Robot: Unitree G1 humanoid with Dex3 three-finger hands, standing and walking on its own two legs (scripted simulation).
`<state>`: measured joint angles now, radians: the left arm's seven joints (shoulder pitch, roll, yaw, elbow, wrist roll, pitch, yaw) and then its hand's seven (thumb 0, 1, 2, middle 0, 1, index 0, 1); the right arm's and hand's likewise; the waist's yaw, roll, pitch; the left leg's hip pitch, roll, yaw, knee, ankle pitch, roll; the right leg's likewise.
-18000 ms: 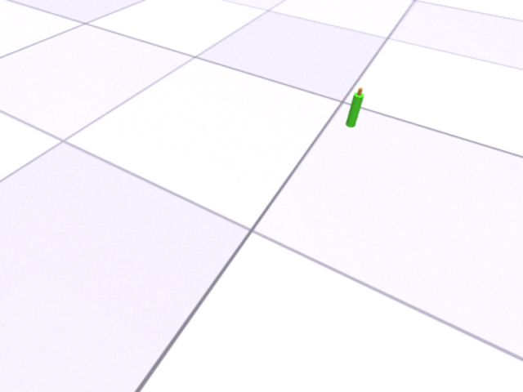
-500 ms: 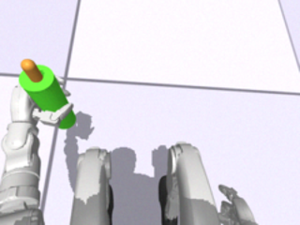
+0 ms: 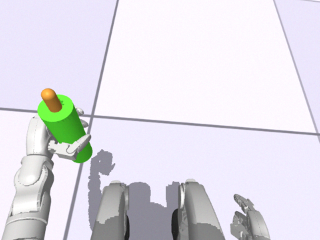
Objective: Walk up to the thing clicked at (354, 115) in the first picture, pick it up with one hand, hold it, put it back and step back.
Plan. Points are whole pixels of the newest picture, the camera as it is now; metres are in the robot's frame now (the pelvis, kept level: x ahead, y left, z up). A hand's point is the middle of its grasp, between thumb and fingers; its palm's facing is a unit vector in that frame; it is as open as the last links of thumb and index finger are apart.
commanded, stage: lift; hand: left
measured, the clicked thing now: (68, 130) +0.37 +0.20 +0.02
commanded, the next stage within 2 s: hold in 1.24 s
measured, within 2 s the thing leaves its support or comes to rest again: neither
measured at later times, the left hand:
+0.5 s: hand (51, 109) +0.36 +0.20 +0.13, palm faces +0.04 -1.00 -0.03, open 8.5 cm
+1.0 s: hand (45, 89) +0.36 +0.18 +0.18, palm faces +0.02 -1.00 -0.01, open 8.5 cm
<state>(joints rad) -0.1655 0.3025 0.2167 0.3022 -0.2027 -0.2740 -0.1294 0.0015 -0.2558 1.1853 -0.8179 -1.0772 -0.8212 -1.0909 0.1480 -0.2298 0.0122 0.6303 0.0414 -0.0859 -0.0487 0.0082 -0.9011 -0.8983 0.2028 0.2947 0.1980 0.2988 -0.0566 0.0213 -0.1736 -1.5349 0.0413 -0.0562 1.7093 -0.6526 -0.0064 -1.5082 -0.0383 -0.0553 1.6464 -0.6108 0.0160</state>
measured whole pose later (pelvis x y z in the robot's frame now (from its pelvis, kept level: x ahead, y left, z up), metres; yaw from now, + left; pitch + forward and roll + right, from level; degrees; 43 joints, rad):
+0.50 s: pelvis +0.03 +0.00 +0.11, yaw +1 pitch +17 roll -3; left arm -0.10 0.28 0.16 0.37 -0.21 -0.30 -0.15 0.00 -0.26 1.19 -0.82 -1.08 -0.82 -1.09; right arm 0.22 -0.23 0.03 0.66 0.03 -0.11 -0.06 0.01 -0.90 -0.90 0.20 0.30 0.20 0.30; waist -0.05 0.01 -0.12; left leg -1.02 0.04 -0.03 1.27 -0.55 0.00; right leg -0.99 -0.03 -0.06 1.21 -0.51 0.02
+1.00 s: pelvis +0.04 +0.00 +0.16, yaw +2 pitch +10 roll -2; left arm -0.10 0.26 0.15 0.43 -0.20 -0.32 -0.18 0.00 -0.26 1.19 -0.82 -1.08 -0.82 -1.09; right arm 0.23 -0.21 0.04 0.67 0.01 -0.10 -0.09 0.01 -0.90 -0.90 0.20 0.30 0.20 0.30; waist -0.04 0.00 -0.06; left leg -0.73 0.04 -0.01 1.02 -0.48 -0.01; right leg -0.71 -0.03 -0.05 0.97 -0.44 0.02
